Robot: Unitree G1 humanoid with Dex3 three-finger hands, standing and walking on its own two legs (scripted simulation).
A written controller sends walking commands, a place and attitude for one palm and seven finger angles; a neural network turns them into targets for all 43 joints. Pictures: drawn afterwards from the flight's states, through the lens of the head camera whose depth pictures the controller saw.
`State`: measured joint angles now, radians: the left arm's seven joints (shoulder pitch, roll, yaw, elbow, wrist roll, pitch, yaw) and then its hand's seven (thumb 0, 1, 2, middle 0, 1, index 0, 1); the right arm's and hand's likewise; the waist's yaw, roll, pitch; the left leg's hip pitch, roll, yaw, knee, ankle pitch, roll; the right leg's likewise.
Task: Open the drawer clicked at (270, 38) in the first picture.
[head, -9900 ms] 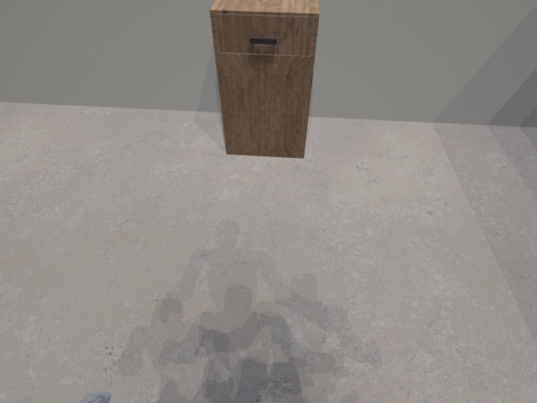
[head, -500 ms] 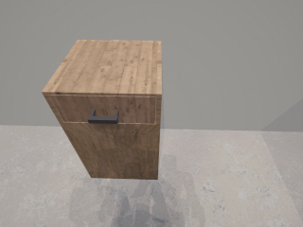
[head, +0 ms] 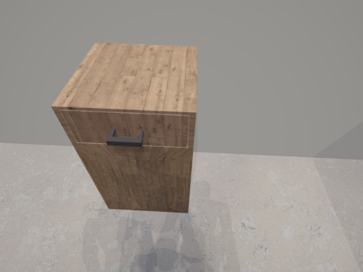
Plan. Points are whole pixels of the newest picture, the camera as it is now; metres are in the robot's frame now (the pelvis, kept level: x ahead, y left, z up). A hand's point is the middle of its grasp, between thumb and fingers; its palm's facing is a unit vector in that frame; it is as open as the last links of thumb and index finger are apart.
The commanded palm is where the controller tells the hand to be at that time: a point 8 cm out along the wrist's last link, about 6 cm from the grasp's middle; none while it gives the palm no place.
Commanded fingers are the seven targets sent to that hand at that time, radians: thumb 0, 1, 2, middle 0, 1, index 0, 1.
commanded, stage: look again from close up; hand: left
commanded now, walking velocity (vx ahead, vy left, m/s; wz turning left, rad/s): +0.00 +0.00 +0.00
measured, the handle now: (126, 136) +0.54 +0.22 -0.08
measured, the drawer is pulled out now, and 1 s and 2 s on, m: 0.00 0.00 0.00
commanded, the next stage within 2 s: raise the hand with hooked fingers in 0.34 s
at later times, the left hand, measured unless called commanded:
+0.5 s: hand out of the picture +0.02 +0.17 -0.17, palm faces -0.06 -0.97 -0.25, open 7.3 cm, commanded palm +0.12 +0.20 -0.06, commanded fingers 0.00 0.81 0.86 -0.21 -0.36 -0.21 -0.36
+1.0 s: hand (94, 255) +0.17 +0.21 -0.07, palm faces +0.00 -0.08 -1.00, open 9.4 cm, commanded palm +0.18 +0.21 +0.00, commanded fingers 0.00 0.22 0.61 -0.25 -0.74 -0.25 -0.74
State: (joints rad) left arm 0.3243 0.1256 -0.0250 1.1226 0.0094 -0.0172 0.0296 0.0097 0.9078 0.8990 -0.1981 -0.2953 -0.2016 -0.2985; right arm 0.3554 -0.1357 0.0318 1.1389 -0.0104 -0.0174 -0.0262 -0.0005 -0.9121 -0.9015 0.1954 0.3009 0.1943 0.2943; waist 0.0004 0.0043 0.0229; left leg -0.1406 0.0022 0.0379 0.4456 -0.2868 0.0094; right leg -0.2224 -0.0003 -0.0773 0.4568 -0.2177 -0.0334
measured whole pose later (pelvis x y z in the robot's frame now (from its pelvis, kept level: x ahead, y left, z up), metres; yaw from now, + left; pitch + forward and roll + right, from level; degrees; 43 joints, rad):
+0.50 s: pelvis +0.02 +0.00 +0.00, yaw -1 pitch -1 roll +0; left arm 0.42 0.15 -0.07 0.81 0.08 0.09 0.08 0.04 0.94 0.90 -0.20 -0.30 -0.20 -0.30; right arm 0.35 -0.14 0.04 1.06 0.01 -0.06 -0.06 0.02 -0.93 -0.90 0.20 0.30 0.20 0.29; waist 0.03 0.01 0.02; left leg -0.13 0.01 0.06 0.46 -0.33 0.01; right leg -0.22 0.01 -0.06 0.49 -0.25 -0.03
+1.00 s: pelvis -0.01 -0.02 -0.05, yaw -2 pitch +10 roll +2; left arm 0.42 0.31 -0.12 0.05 1.15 -0.02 0.52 0.01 0.43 0.70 -0.25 -0.59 -0.26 -0.59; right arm 0.01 -0.23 -0.03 0.48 -0.07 0.07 0.06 0.00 -0.91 -0.90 0.19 0.30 0.19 0.29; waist 0.14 -0.02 -0.13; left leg -0.55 0.02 0.07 0.85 -0.47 -0.01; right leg -0.67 0.00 -0.04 0.89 -0.40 -0.06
